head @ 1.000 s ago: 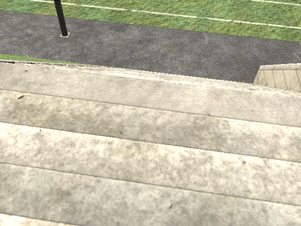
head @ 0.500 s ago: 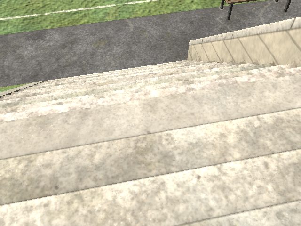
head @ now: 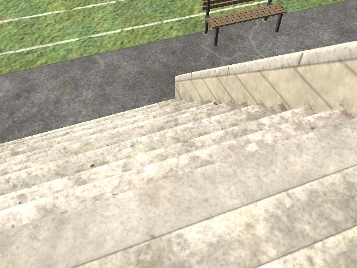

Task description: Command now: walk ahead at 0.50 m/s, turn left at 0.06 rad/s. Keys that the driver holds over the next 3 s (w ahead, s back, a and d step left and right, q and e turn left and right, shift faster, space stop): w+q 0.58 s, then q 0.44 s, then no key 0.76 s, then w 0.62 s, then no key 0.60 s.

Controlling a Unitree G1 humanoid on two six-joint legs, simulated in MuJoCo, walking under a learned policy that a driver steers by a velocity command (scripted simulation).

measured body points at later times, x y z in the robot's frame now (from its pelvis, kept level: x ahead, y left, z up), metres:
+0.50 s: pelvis +0.27 -0.03 +0.01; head +0.28 -0.03 +0.46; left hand +0.36 +0.24 -0.09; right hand +0.39 -0.26 -0.12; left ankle +0.16 +0.08 -0.64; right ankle +0.30 -0.14 -0.73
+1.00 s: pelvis +0.44 +0.06 +0.01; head +0.47 +0.07 +0.46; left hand +0.46 +0.37 -0.08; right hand +0.68 -0.15 -0.10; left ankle +0.50 +0.17 -0.73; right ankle +0.50 -0.11 -0.67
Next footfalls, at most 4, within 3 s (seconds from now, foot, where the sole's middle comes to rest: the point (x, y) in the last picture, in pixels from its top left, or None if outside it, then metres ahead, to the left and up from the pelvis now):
0.36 right None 0.34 -0.13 -0.77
0.80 left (135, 254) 0.54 0.19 -0.77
1.24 right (192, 238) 0.60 -0.02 -0.77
1.48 left None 0.45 0.14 -0.77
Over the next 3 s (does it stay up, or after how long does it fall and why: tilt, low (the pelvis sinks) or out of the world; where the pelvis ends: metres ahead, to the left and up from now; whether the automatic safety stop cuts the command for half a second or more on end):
stays up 0.70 0.19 0.01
